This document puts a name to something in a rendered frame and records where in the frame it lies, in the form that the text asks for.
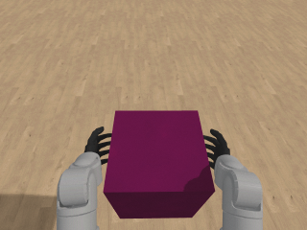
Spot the robot left forearm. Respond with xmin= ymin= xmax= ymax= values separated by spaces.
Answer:
xmin=56 ymin=151 xmax=103 ymax=230

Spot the robot right forearm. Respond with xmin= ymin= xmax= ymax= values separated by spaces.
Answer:
xmin=214 ymin=154 xmax=263 ymax=230

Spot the carton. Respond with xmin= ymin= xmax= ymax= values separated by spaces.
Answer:
xmin=103 ymin=110 xmax=215 ymax=219

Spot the robot right hand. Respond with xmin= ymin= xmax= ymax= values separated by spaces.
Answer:
xmin=203 ymin=128 xmax=230 ymax=170

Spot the robot left hand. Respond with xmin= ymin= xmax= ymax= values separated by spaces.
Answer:
xmin=84 ymin=126 xmax=112 ymax=165

